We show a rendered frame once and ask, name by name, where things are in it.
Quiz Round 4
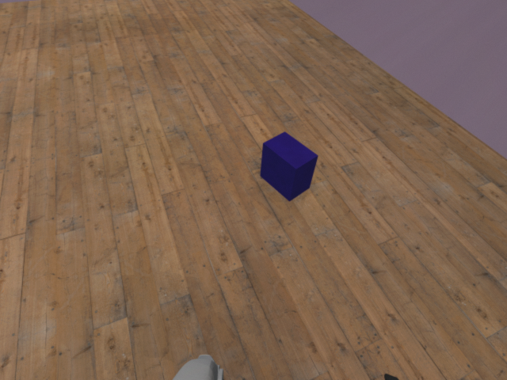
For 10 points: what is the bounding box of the left robot shin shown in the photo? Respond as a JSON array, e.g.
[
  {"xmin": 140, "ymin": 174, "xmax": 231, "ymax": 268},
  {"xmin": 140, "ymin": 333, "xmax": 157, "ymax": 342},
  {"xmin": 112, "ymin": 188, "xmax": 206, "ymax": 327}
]
[{"xmin": 198, "ymin": 355, "xmax": 215, "ymax": 362}]

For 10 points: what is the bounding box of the carton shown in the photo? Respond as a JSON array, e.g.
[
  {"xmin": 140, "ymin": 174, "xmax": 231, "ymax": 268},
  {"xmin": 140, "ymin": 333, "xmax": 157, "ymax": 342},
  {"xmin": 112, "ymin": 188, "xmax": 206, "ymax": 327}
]
[{"xmin": 261, "ymin": 132, "xmax": 318, "ymax": 202}]

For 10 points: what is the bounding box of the robot left thigh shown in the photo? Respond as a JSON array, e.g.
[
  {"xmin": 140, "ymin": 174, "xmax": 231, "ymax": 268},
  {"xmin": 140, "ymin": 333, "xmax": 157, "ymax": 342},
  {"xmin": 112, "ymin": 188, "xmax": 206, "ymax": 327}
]
[{"xmin": 173, "ymin": 359, "xmax": 223, "ymax": 380}]

